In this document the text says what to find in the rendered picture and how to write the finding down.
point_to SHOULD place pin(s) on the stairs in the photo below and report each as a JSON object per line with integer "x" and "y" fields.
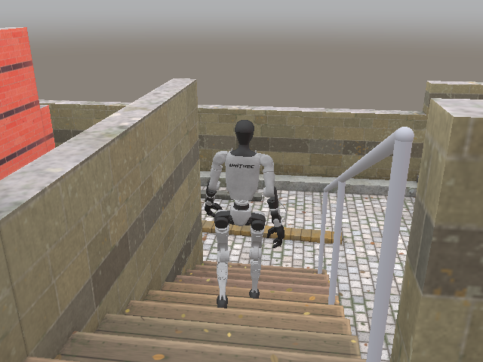
{"x": 290, "y": 322}

